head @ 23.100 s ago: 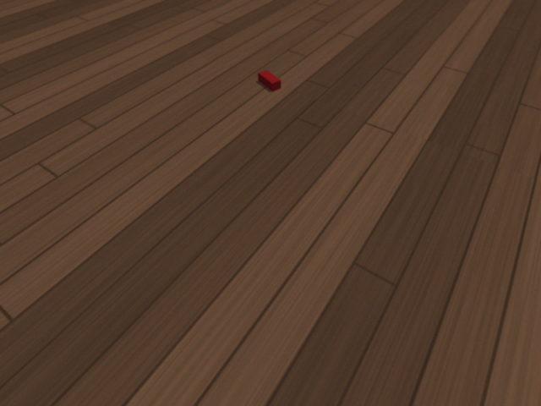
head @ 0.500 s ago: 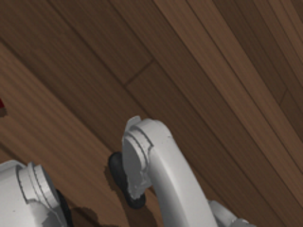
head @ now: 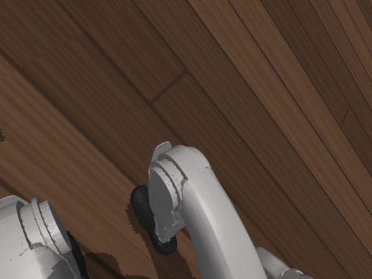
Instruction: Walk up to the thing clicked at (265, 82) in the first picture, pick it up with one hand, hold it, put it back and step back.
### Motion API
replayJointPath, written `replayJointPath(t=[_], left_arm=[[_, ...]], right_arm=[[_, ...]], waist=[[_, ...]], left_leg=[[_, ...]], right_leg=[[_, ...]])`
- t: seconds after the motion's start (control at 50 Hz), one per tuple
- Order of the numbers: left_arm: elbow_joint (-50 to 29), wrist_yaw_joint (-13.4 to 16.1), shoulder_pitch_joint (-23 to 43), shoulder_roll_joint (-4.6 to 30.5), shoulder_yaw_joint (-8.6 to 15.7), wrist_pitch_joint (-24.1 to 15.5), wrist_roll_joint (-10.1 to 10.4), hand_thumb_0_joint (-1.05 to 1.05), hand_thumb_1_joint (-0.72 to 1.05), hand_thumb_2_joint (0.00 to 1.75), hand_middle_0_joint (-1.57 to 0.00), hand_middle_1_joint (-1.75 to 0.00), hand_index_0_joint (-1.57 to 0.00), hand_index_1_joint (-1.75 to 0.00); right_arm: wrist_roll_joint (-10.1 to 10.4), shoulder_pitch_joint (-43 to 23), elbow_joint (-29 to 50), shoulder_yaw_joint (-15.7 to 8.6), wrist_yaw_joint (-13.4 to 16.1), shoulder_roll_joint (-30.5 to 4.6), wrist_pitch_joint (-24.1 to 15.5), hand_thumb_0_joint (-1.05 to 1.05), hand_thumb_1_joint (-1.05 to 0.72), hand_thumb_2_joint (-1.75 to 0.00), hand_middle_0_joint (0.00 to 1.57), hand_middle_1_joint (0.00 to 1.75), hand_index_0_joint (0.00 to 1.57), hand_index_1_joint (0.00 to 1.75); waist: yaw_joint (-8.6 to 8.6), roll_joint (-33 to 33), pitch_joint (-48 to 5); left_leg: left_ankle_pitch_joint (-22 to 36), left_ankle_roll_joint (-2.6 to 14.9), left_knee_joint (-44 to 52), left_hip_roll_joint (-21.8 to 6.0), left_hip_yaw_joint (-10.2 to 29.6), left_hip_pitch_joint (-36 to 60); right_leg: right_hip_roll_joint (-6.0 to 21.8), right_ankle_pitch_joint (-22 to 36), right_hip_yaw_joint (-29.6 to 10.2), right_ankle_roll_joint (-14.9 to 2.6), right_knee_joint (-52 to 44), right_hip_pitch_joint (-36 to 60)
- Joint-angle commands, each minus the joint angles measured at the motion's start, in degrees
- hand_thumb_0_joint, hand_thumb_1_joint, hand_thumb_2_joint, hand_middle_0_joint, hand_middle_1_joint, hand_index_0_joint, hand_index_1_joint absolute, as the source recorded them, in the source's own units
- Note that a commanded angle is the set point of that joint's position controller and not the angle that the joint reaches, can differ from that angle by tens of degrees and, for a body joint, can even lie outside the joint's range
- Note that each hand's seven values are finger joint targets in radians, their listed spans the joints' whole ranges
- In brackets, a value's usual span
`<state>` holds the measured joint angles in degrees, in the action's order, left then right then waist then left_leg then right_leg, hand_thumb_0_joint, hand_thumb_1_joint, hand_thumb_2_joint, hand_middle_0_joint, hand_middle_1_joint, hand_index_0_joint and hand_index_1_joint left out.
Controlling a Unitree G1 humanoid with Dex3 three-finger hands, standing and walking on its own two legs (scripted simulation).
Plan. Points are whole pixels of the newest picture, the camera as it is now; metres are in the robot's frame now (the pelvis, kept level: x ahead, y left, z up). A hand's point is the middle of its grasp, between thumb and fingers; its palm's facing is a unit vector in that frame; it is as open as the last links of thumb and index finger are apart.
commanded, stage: close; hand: left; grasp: from above
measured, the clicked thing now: out of the picture +0.46 +0.31 -0.27
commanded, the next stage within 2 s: settle in 0.90 s
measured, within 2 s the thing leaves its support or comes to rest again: leaves its support in 1.32 s
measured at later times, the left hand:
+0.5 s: hand out of the picture +0.45 +0.31 -0.25, palm faces -0.43 -0.14 -0.89, open 10.6 cm
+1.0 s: hand out of the picture +0.45 +0.31 -0.25, palm faces -0.42 -0.14 -0.89, open 10.5 cm
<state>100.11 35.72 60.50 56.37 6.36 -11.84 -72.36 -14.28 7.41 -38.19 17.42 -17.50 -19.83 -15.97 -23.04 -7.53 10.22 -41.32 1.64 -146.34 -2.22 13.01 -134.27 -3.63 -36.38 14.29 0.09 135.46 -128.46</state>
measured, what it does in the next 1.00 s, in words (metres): stands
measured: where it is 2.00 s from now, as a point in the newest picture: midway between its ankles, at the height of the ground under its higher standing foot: (121, 256)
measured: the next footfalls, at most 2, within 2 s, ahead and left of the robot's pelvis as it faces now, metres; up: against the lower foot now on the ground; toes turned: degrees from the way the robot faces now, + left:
none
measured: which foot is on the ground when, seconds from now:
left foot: down 0.00-1.00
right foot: down 0.00-1.00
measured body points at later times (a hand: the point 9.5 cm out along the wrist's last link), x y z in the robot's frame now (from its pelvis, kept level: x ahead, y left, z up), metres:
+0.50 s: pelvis +0.00 +0.00 +0.00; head +0.27 +0.13 +0.33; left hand +0.46 +0.32 -0.20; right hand +0.05 -0.24 -0.05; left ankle +0.06 +0.12 -0.27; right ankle +0.12 -0.10 -0.27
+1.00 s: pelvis +0.00 +0.00 +0.01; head +0.27 +0.13 +0.33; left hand +0.46 +0.32 -0.20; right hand +0.04 -0.24 -0.04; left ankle +0.06 +0.12 -0.27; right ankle +0.12 -0.10 -0.27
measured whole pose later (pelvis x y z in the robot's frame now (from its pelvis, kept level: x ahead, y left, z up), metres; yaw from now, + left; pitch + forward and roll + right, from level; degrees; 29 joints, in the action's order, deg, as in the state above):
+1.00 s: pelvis +0.00 +0.00 +0.01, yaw +0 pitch +27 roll -15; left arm 100.1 37.0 61.1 57.0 4.0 -11.0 -70.7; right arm -13.9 7.6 -36.6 18.4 -17.0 -20.5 -16.1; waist -23.4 -7.8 10.8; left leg -40.8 1.8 -145.1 -2.2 13.3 -133.6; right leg -3.9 -35.8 14.5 0.4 133.8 -127.5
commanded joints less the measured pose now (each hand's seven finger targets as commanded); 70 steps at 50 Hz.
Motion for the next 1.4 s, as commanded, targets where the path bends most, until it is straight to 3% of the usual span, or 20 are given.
replayJointPath(t=[0.0,0.12,0.16,0.22,0.52,0.58,0.6,0.66,0.7,0.74,0.94,1.0,1.04,1.06,1.14,1.2,1.24,1.26,1.3,1.38], left_arm=[[-4.36,2.69,14.39,11.36,-0.52,-0.64,0.55,0.0,-0.02,0.81,-0.41,-0.91,-0.43,-0.88],[-5.87,3.43,14.53,12.67,-0.16,-0.77,-0.53,0.0,0.06,0.8,-0.46,-0.91,-0.49,-0.88],[-3.75,3.61,14.09,11.09,-1.42,-0.49,-0.62,0.0,0.11,0.8,-0.5,-0.9,-0.53,-0.87],[-6.46,4.1,15.99,12.19,-0.88,-0.31,-0.78,0.0,0.14,0.8,-0.53,-0.9,-0.55,-0.87],[-3.3,3.56,14.7,9.74,-2.5,0.74,0.94,0.0,0.3,0.8,-0.66,-0.88,-0.68,-0.85],[-6.08,3.84,15.21,12.71,-0.58,0.52,1.38,0.0,0.32,0.84,-0.68,-0.89,-0.7,-0.87],[-1.56,3.45,12.87,10.69,-1.88,1.1,1.17,0.0,0.34,0.82,-0.7,-0.88,-0.72,-0.86],[-3.89,3.4,13.79,11.55,-1.99,0.84,1.94,0.0,0.39,0.84,-0.73,-0.89,-0.75,-0.87],[-6.7,3.37,15.41,12.52,-0.85,0.83,1.89,0.0,0.38,0.86,-0.73,-0.89,-0.74,-0.87],[-2.87,3.22,11.83,11.12,-1.25,1.19,2.15,0.0,0.4,0.86,-0.75,-0.89,-0.76,-0.87],[-3.24,2.28,12.03,10.11,-2.39,0.91,2.45,0.0,0.51,0.86,-0.83,-0.86,-0.84,-0.85],[-4.57,2.66,11.95,11.72,-0.96,0.64,2.57,0.0,0.47,0.87,-0.85,-0.88,-0.87,-0.86],[-3.6,2.37,11.15,10.97,-1.22,1.04,2.33,0.0,0.45,0.87,-0.85,-0.84,-0.87,-0.83],[-4.69,1.93,13.08,10.36,-2.2,1.08,2.21,0.0,0.47,0.87,-0.88,-0.82,-0.89,-0.82],[-8.77,1.61,13.21,13.16,0.57,1.71,3.08,0.0,0.49,0.85,-0.91,-0.78,-0.91,-0.78],[-10.53,1.23,14.22,11.58,0.57,1.96,2.63,0.0,0.52,0.82,-0.92,-0.77,-0.93,-0.77],[-16.2,1.2,15.05,13.96,2.79,1.83,1.98,0.0,0.54,0.85,-0.95,-0.76,-0.95,-0.76],[-17.42,1.16,13.57,14.24,3.84,2.12,2.15,0.0,0.55,0.83,-0.95,-0.76,-0.95,-0.75],[-19.24,0.4,13.59,11.18,2.57,2.16,2.22,0.0,0.59,0.82,-0.97,-0.74,-0.98,-0.73],[-24.9,-0.72,14.85,9.79,2.71,2.41,1.89,0.0,0.62,0.85,-1.01,-0.71,-1.0,-0.72]], right_arm=[[0.42,10.93,-0.77,-5.11,0.74,-18.8,-0.26,0.0,-0.89,-0.9,0.2,0.3,0.2,0.3],[0.33,10.77,-0.26,-5.13,0.88,-19.33,-0.85,0.0,-0.9,-0.9,0.2,0.3,0.2,0.3],[0.19,10.54,0.04,-5.1,0.81,-19.4,-0.79,0.0,-0.9,-0.9,0.2,0.3,0.2,0.3],[0.4,10.85,0.01,-5.53,0.92,-19.93,-0.84,0.0,-0.9,-0.9,0.2,0.3,0.2,0.3],[0.48,10.88,0.63,-4.75,0.29,-19.16,-1.3,0.0,-0.9,-0.9,0.2,0.3,0.2,0.3],[0.75,11.51,0.57,-5.14,0.75,-19.94,-0.86,0.0,-0.9,-0.9,0.2,0.3,0.2,0.3],[0.47,11.37,0.76,-4.5,0.62,-18.92,-0.95,0.0,-0.9,-0.9,0.2,0.3,0.2,0.3],[0.46,11.25,1.02,-4.28,0.74,-18.96,-0.81,0.0,-0.9,-0.9,0.2,0.3,0.2,0.3],[0.86,11.58,0.31,-4.75,0.79,-19.21,-0.84,0.0,-0.9,-0.9,0.2,0.3,0.2,0.3],[0.76,11.33,0.51,-4.71,0.89,-19.13,-0.6,0.0,-0.9,-0.9,0.2,0.3,0.2,0.3],[0.8,11.09,0.96,-4.43,1.13,-19.05,-0.38,0.0,-0.9,-0.9,0.2,0.3,0.2,0.3],[0.91,11.15,0.72,-4.77,1.57,-19.26,0.01,0.0,-0.92,-0.91,0.2,0.3,0.2,0.3],[0.77,11.16,0.77,-4.82,1.48,-19.23,0.13,0.0,-0.92,-0.91,0.2,0.3,0.2,0.3],[0.91,11.12,1.02,-4.59,1.27,-18.81,-0.1,0.0,-0.92,-0.91,0.2,0.3,0.2,0.3],[1.28,11.49,0.25,-5.63,1.57,-19.07,0.28,0.0,-0.92,-0.91,0.2,0.3,0.2,0.3],[1.0,11.95,-0.07,-6.13,1.03,-18.91,0.24,0.0,-0.92,-0.91,0.2,0.3,0.2,0.3],[1.38,13.14,-0.48,-7.11,0.98,-18.65,0.69,0.0,-0.92,-0.91,0.2,0.3,0.2,0.3],[1.53,12.91,-0.8,-7.87,1.07,-18.62,1.0,0.0,-0.91,-0.91,0.2,0.3,0.2,0.3],[1.64,12.65,-0.97,-8.97,0.68,-18.4,1.12,0.0,-0.91,-0.91,0.2,0.3,0.2,0.3],[2.6,13.09,-1.33,-11.12,0.64,-17.71,1.75,0.0,-0.91,-0.9,0.2,0.3,0.2,0.3]], waist=[[-3.34,28.59,-32.79],[-2.44,28.94,-34.85],[-3.51,28.7,-33.47],[-3.12,30.61,-35.04],[-3.75,28.15,-32.89],[-2.51,29.25,-36.68],[-3.45,27.48,-33.69],[-3.49,26.46,-33.99],[-2.28,29.72,-36.5],[-2.67,28.49,-34.7],[-3.13,26.56,-32.24],[-1.83,28.52,-34.79],[-2.11,28.52,-35.14],[-3.23,28.21,-33.81],[-0.85,31.6,-38.65],[-1.34,33.0,-39.15],[-0.14,36.69,-42.64],[1.51,38.69,-45.51],[0.74,39.36,-45.55],[1.64,39.48,-46.79]], left_leg=[[9.38,-0.7,15.58,-1.06,-2.02,24.51],[10.62,-0.95,15.74,-1.1,-1.9,26.55],[9.45,-1.0,16.1,-1.16,-1.84,25.99],[10.54,-1.31,16.93,-1.24,-1.49,27.58],[10.27,-1.1,16.46,-1.27,-1.38,26.1],[12.04,-1.0,16.76,-1.19,-1.89,27.03],[10.89,-0.8,16.07,-1.13,-2.35,25.75],[10.19,-0.5,15.71,-1.15,-2.64,24.72],[12.19,-1.03,16.35,-1.16,-2.03,27.19],[11.24,-0.99,16.68,-1.27,-2.09,26.2],[9.09,-0.58,16.3,-1.02,-2.43,23.85],[9.58,-1.07,17.69,-1.16,-1.73,25.61],[10.32,-1.18,17.69,-1.24,-1.49,26.52],[9.97,-0.91,16.92,-1.14,-1.71,25.68],[12.37,-1.31,17.68,-1.15,-2.1,28.69],[14.04,-1.6,16.85,-1.15,-2.08,29.63],[16.42,-1.84,17.38,-0.89,-2.67,31.95],[18.12,-2.24,17.85,-0.91,-2.87,34.54],[19.07,-2.33,17.12,-0.77,-3.43,34.63],[16.79,-1.97,18.12,-0.38,-4.39,33.65]], right_leg=[[-2.65,11.53,2.14,-1.3,-11.75,19.92],[-2.66,12.26,1.95,-1.21,-11.59,20.19],[-2.87,11.76,2.17,-1.21,-11.77,20.0],[-2.74,12.22,2.19,-1.42,-11.91,19.66],[-2.63,12.45,2.18,-1.07,-12.07,20.25],[-2.96,13.7,1.79,-1.17,-13.13,23.17],[-2.97,13.5,1.66,-1.0,-13.01,22.47],[-3.22,12.86,1.42,-0.75,-13.94,23.31],[-2.83,13.73,1.72,-1.23,-12.71,22.48],[-3.27,13.38,1.76,-1.15,-13.22,22.77],[-3.05,11.55,1.66,-1.07,-13.81,21.94],[-3.14,11.52,1.94,-1.41,-13.22,22.4],[-3.14,12.18,2.12,-1.46,-12.84,22.2],[-2.88,12.01,2.01,-1.27,-12.69,21.2],[-2.85,13.81,1.4,-1.5,-13.02,23.0],[-2.56,14.9,1.82,-1.69,-12.05,21.29],[-2.53,16.47,1.39,-1.92,-11.74,22.59],[-2.52,17.37,1.25,-2.18,-11.34,22.69],[-2.44,17.96,1.34,-2.38,-11.05,21.34],[-1.94,16.44,0.51,-2.53,-11.82,20.0]])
